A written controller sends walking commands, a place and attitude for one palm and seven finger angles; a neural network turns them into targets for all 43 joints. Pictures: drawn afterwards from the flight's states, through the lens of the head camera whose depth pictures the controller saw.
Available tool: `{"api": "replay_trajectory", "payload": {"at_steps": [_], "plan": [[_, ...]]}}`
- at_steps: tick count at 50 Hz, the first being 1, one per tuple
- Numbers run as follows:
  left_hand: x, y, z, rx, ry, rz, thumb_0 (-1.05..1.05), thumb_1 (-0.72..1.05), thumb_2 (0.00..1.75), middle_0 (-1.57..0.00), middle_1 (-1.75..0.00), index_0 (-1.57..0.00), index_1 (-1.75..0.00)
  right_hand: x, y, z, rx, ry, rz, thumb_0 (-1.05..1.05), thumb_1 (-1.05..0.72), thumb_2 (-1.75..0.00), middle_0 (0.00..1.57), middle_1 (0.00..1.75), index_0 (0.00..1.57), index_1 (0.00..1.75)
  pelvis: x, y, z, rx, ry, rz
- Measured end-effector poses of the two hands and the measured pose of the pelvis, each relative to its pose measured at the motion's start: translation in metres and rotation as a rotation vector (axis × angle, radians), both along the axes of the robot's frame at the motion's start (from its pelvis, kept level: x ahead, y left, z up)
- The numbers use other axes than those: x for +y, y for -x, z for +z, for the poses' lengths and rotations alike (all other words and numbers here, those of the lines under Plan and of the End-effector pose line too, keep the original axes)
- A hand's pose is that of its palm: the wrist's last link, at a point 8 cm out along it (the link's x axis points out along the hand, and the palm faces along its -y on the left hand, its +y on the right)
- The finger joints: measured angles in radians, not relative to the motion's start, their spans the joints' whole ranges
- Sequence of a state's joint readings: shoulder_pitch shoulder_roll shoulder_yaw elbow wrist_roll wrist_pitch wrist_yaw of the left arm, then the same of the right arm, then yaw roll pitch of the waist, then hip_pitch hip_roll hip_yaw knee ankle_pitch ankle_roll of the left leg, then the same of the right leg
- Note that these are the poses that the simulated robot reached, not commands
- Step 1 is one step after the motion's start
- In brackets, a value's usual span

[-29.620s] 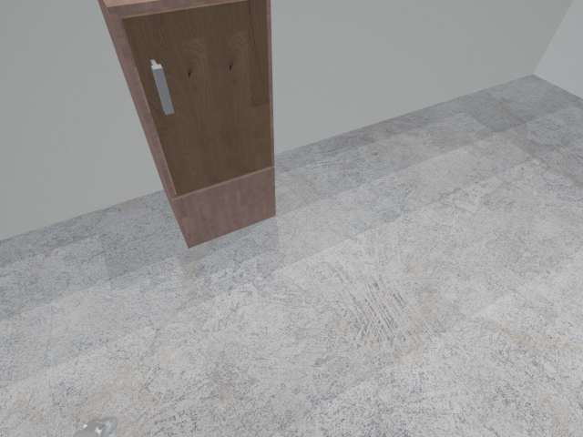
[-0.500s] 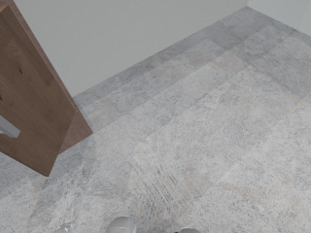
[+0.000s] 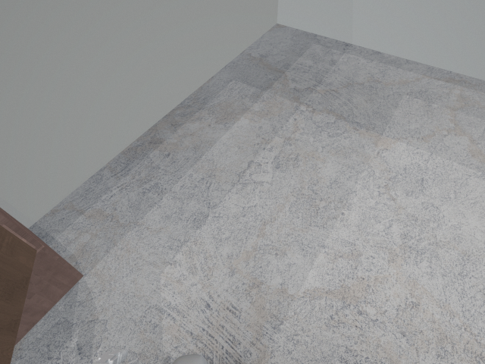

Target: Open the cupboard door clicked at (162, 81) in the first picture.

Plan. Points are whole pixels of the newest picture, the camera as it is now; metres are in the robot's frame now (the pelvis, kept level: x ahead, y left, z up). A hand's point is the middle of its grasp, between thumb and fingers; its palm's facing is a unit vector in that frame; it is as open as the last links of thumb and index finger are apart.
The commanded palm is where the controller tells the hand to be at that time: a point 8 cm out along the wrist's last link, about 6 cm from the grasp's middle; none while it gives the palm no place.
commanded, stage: walk to a spot facing it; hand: left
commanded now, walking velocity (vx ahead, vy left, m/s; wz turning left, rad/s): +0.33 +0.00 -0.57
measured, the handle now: out of the picture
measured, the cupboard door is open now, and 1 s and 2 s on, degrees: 45 45 45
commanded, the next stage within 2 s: turn to face it in 1.14 s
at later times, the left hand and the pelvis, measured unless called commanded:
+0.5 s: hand (177, 264) +0.32 +0.17 -0.15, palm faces -0.26 -0.95 -0.20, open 7.4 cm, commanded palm none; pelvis +0.19 +0.00 +0.01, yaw -17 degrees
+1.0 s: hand (231, 213) +0.48 +0.07 -0.19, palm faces -0.37 -0.92 -0.15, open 7.3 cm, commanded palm none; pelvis +0.42 -0.10 -0.01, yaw -26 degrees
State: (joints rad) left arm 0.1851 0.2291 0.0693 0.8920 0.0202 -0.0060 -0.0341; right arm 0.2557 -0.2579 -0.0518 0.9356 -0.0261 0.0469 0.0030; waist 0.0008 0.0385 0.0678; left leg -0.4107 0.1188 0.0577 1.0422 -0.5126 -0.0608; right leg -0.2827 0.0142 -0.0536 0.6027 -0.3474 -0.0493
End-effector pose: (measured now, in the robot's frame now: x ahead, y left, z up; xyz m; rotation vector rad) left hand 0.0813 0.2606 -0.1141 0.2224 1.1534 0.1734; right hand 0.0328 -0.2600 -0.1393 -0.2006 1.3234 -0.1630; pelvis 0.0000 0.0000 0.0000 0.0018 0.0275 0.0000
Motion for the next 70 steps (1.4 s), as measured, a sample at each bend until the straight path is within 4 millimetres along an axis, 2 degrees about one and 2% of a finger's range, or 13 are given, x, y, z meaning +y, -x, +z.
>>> {"api": "replay_trajectory", "payload": {"at_steps": [9,15,18,22,29,33,36,41,48,51,56,64,70], "plan": [[-0.012,-0.004,-0.005,0.209,0.038,-0.044,0.01,0.91,0.90,-0.20,-0.30,-0.20,-0.30,-0.003,-0.114,0.035,-0.223,0.015,-0.050,0.01,-0.91,-0.89,0.20,0.29,0.20,0.30,0.001,-0.061,0.015,-0.001,-0.023,-0.136],[0.002,-0.047,-0.033,0.278,0.064,-0.071,0.01,0.90,0.90,-0.20,-0.30,-0.20,-0.30,0.008,-0.183,0.033,-0.356,0.065,-0.059,0.01,-0.91,-0.89,0.20,0.29,0.20,0.30,0.016,-0.119,-0.007,-0.016,0.018,-0.217],[0.002,-0.097,-0.035,0.255,0.057,-0.135,0.01,0.91,0.90,-0.20,-0.30,-0.20,-0.30,0.012,-0.178,0.032,-0.329,0.066,-0.107,0.00,-0.91,-0.89,0.20,0.29,0.20,0.30,0.014,-0.138,-0.005,-0.032,0.005,-0.255],[-0.016,-0.183,-0.018,0.133,0.062,-0.210,0.01,0.91,0.90,-0.19,-0.30,-0.20,-0.30,0.015,-0.147,0.028,-0.180,0.040,-0.180,0.00,-0.91,-0.89,0.20,0.29,0.20,0.30,0.006,-0.164,0.008,-0.015,0.012,-0.274],[-0.080,-0.323,0.010,-0.035,0.042,-0.382,0.01,0.91,0.90,-0.19,-0.30,-0.19,-0.30,0.007,-0.091,0.011,0.061,-0.035,-0.359,0.01,-0.91,-0.89,0.20,0.29,0.20,0.30,-0.027,-0.219,0.011,-0.003,0.000,-0.338],[-0.119,-0.380,0.003,-0.107,0.015,-0.437,0.01,0.91,0.90,-0.19,-0.30,-0.20,-0.30,-0.012,-0.084,-0.007,0.151,-0.060,-0.438,0.01,-0.91,-0.89,0.20,0.29,0.20,0.30,-0.058,-0.253,-0.006,-0.008,-0.019,-0.368],[-0.138,-0.394,0.003,-0.078,0.025,-0.425,0.00,0.91,0.90,-0.19,-0.30,-0.20,-0.30,-0.030,-0.111,-0.001,0.154,-0.053,-0.456,0.01,-0.91,-0.89,0.20,0.29,0.20,0.30,-0.070,-0.277,0.001,-0.010,-0.001,-0.371],[-0.158,-0.392,-0.006,0.055,0.062,-0.408,0.00,0.91,0.90,-0.19,-0.30,-0.20,-0.30,-0.063,-0.198,0.019,0.022,-0.015,-0.449,0.01,-0.91,-0.89,0.20,0.29,0.19,0.30,-0.090,-0.322,0.015,-0.004,-0.010,-0.398],[-0.147,-0.402,-0.035,0.234,0.078,-0.340,0.01,0.93,0.90,-0.20,-0.30,-0.20,-0.30,-0.094,-0.336,0.020,-0.176,0.038,-0.378,0.01,-0.91,-0.89,0.20,0.29,0.19,0.30,-0.102,-0.400,0.000,-0.024,0.032,-0.429],[-0.145,-0.422,-0.044,0.288,0.060,-0.353,0.01,0.92,0.90,-0.20,-0.30,-0.20,-0.30,-0.099,-0.370,0.016,-0.224,0.055,-0.389,0.00,-0.91,-0.89,0.20,0.29,0.20,0.30,-0.107,-0.427,-0.007,-0.043,0.021,-0.455],[-0.172,-0.489,-0.026,0.216,0.055,-0.381,0.01,0.92,0.90,-0.20,-0.30,-0.20,-0.30,-0.094,-0.377,0.016,-0.149,0.014,-0.435,0.00,-0.92,-0.89,0.20,0.29,0.20,0.30,-0.124,-0.461,0.006,-0.036,0.007,-0.462],[-0.253,-0.598,-0.002,0.072,0.043,-0.490,0.01,0.91,0.90,-0.19,-0.30,-0.19,-0.30,-0.115,-0.354,0.002,0.040,-0.071,-0.550,0.00,-0.93,-0.89,0.20,0.29,0.20,0.30,-0.175,-0.511,0.009,-0.030,-0.011,-0.517],[-0.307,-0.643,-0.010,0.019,0.037,-0.497,0.01,0.91,0.90,-0.19,-0.30,-0.20,-0.30,-0.148,-0.367,-0.011,0.135,-0.099,-0.581,0.01,-0.92,-0.89,0.20,0.29,0.20,0.30,-0.219,-0.544,-0.001,-0.028,-0.004,-0.471]]}}
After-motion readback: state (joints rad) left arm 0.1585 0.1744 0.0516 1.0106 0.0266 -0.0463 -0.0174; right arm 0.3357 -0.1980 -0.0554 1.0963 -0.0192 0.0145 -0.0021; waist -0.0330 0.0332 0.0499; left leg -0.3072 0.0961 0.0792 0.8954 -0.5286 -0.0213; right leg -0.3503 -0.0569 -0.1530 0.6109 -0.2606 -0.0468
